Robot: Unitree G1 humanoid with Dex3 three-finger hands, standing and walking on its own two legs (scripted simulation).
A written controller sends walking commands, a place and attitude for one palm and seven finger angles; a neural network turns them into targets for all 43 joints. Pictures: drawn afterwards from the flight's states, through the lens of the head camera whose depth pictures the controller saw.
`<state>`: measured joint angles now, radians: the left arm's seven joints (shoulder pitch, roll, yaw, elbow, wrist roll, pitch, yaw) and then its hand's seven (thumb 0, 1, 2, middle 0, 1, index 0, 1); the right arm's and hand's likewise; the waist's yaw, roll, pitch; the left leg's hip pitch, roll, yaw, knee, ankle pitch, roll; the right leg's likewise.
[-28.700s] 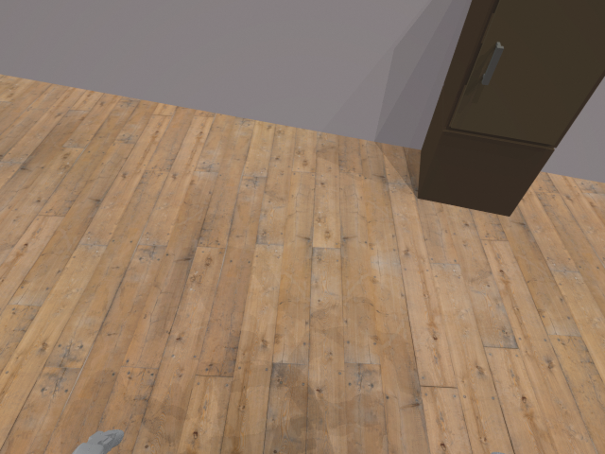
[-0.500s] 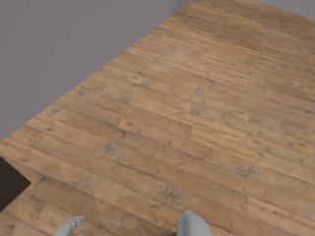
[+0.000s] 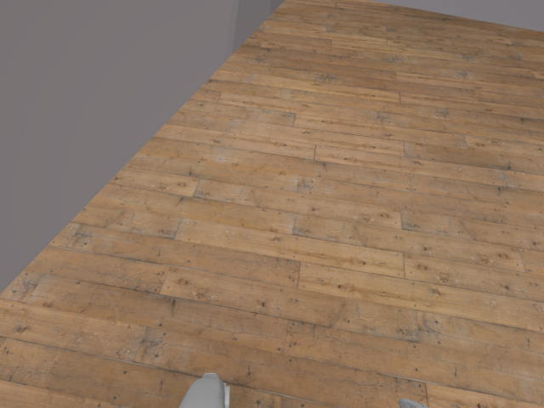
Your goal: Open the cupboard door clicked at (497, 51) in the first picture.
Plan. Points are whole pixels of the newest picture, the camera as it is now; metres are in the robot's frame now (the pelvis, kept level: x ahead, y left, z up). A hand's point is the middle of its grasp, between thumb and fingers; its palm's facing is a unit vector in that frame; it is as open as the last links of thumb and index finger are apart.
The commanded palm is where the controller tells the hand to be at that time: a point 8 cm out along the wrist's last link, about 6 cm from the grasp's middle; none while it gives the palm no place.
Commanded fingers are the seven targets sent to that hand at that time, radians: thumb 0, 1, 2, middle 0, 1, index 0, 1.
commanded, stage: walk to a spot facing it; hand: left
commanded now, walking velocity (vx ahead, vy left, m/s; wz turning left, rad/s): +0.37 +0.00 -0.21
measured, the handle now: out of the picture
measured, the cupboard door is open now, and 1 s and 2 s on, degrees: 44 44 44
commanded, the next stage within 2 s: turn to face it in 0.44 s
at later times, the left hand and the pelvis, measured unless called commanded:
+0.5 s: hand (205, 270) +0.39 +0.17 -0.17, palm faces -0.24 -0.95 -0.20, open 7.4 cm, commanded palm none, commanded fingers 0.00 0.90 0.90 -0.20 -0.30 -0.20 -0.30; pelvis +0.24 +0.01 -0.01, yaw -14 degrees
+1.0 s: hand (243, 233) +0.50 +0.11 -0.19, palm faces -0.06 -0.99 -0.15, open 7.3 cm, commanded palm none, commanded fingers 0.00 0.90 0.90 -0.20 -0.30 -0.20 -0.30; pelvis +0.39 -0.05 -0.02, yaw -5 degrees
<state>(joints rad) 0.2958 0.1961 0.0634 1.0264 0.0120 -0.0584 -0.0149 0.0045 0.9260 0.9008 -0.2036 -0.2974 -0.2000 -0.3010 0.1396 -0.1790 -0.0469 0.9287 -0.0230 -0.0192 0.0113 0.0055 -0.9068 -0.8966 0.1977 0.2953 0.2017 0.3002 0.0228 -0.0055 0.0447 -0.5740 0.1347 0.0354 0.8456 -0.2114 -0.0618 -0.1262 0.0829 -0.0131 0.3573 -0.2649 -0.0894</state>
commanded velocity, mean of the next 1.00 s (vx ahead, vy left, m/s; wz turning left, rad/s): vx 0.14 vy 0.00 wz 0.03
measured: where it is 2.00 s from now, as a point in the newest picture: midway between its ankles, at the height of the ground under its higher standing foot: (321, 338)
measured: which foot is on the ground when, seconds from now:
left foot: up 0.00-0.12, down 0.14-0.56, up 0.58-0.94, down 0.96-1.00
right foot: down 0.00-0.14, up 0.16-0.54, down 0.56-0.96, up 0.98-1.00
